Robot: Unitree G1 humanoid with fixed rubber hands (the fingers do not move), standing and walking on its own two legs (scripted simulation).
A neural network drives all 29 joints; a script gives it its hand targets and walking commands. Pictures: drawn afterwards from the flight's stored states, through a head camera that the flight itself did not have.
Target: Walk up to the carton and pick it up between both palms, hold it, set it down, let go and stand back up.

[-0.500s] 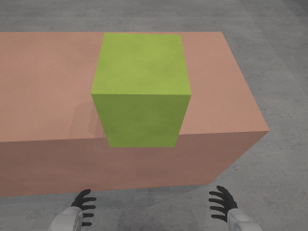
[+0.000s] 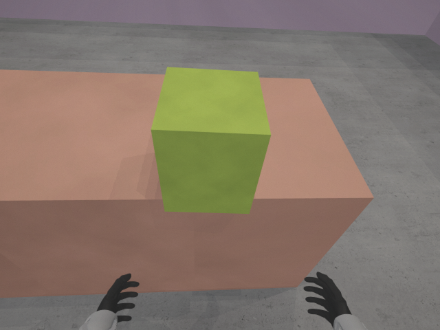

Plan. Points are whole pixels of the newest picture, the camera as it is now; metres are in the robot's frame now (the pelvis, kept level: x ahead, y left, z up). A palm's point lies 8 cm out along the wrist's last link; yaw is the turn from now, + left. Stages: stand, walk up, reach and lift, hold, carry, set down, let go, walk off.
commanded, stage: let go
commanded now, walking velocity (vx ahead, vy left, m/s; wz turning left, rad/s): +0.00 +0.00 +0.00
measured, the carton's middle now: (210, 143) +0.48 +0.05 +0.06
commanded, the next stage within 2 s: stand in 0.32 s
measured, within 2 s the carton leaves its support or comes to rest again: neither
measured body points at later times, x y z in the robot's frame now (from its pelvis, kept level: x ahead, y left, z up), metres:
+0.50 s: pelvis +0.00 +0.01 -0.01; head -0.02 +0.00 +0.44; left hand +0.07 +0.26 -0.13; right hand +0.11 -0.23 -0.15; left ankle +0.04 +0.12 -0.74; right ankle -0.05 -0.10 -0.73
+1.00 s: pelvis +0.04 +0.01 -0.01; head +0.01 +0.01 +0.44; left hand +0.06 +0.22 -0.16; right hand +0.03 -0.22 -0.17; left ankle +0.04 +0.12 -0.74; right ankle -0.05 -0.10 -0.74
